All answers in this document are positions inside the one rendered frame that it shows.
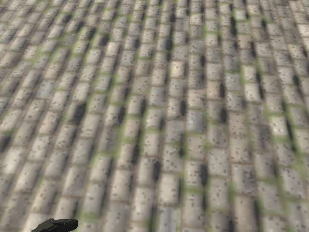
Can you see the left robot hand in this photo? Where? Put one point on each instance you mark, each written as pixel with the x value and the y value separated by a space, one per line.
pixel 57 225

